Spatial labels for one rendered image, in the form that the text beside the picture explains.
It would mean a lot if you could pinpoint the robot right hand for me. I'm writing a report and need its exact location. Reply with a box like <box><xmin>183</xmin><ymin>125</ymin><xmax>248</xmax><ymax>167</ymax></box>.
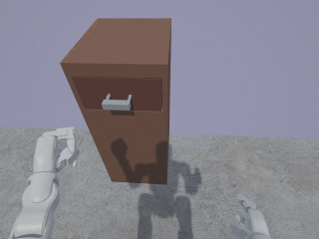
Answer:
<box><xmin>231</xmin><ymin>194</ymin><xmax>270</xmax><ymax>239</ymax></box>

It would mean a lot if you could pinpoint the cabinet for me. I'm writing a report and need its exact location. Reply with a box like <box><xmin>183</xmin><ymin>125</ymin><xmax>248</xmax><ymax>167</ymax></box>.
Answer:
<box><xmin>60</xmin><ymin>18</ymin><xmax>171</xmax><ymax>185</ymax></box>

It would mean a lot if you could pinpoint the robot left hand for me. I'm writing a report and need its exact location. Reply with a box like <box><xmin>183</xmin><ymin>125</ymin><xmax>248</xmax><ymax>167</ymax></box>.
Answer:
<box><xmin>33</xmin><ymin>126</ymin><xmax>80</xmax><ymax>174</ymax></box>

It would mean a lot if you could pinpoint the handle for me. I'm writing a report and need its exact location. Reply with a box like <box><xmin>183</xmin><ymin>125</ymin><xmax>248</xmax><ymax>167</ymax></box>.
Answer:
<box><xmin>102</xmin><ymin>94</ymin><xmax>132</xmax><ymax>111</ymax></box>

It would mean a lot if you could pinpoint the robot left forearm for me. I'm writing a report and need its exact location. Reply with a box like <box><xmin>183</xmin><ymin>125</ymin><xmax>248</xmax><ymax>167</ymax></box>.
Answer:
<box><xmin>8</xmin><ymin>171</ymin><xmax>61</xmax><ymax>239</ymax></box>

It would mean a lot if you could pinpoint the drawer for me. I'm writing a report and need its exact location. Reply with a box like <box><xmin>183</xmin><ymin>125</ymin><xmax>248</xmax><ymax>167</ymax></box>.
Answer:
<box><xmin>73</xmin><ymin>76</ymin><xmax>162</xmax><ymax>112</ymax></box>

